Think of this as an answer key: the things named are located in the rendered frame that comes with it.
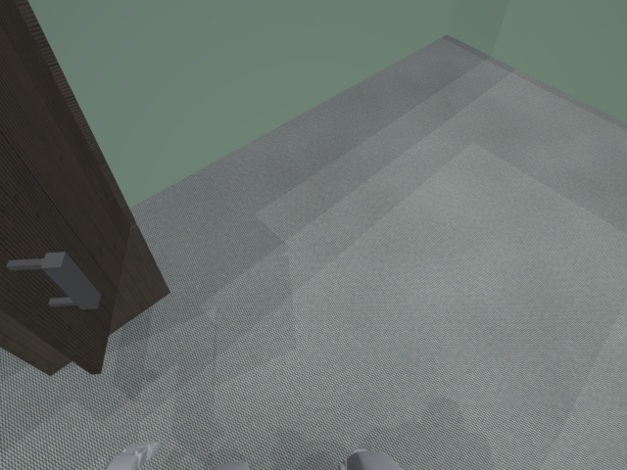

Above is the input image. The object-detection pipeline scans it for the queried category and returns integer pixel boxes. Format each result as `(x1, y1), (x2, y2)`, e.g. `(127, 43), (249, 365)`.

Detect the handle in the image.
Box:
(6, 252), (101, 309)

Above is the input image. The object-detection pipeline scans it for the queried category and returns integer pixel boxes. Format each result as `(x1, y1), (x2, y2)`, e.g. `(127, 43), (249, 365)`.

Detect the left robot hand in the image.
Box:
(105, 441), (161, 470)

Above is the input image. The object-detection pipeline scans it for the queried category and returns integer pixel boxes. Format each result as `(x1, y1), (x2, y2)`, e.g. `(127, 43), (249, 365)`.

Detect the cupboard door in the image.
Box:
(0, 0), (130, 375)

